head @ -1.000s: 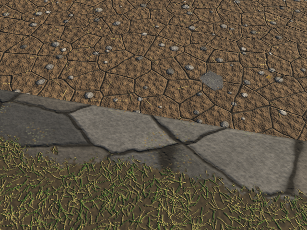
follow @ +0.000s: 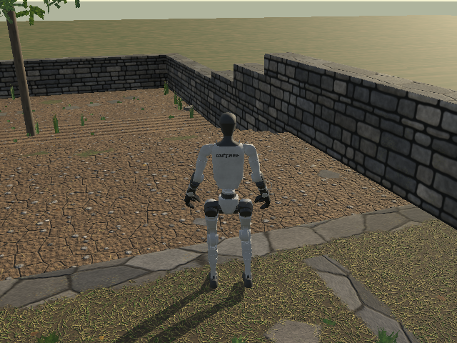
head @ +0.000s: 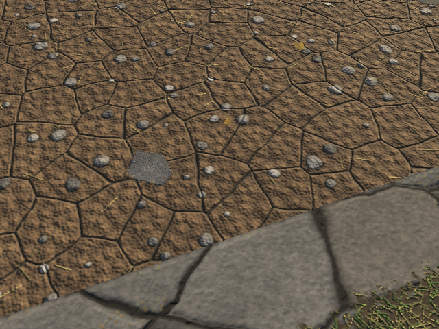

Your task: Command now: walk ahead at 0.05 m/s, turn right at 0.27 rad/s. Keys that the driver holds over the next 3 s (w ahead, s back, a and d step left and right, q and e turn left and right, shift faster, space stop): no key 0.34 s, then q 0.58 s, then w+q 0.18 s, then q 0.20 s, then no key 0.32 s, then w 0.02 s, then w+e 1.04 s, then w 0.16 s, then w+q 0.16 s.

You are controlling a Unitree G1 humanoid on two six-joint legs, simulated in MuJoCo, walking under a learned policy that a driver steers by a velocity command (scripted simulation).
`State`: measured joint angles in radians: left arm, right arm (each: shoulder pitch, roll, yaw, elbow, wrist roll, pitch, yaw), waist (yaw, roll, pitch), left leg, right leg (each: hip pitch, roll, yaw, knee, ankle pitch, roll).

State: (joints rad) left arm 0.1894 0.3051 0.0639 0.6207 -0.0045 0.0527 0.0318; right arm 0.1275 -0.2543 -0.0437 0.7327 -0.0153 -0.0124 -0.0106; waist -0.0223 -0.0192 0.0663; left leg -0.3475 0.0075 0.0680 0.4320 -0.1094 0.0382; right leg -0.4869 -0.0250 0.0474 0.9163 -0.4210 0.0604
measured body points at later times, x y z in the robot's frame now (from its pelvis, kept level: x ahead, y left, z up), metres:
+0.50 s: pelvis +0.04 -0.03 -0.01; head +0.05 -0.03 +0.44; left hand +0.19 +0.22 -0.10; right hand +0.14 -0.30 -0.13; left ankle +0.07 +0.11 -0.74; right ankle +0.02 -0.14 -0.74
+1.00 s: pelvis +0.05 -0.02 +0.00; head +0.07 -0.01 +0.45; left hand +0.13 +0.28 -0.09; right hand +0.26 -0.26 -0.10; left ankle +0.07 +0.10 -0.74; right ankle +0.08 -0.15 -0.72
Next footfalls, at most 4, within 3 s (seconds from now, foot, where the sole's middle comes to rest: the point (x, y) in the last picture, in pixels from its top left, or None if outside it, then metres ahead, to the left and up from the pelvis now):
0.10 right None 0.06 -0.14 -0.77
1.04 right None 0.12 -0.13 -0.77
1.46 left None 0.14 0.18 -0.77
1.88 right None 0.25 -0.02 -0.77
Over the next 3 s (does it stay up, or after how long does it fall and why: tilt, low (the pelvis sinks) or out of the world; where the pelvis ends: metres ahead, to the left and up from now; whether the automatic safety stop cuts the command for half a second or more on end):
stays up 0.73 0.15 0.00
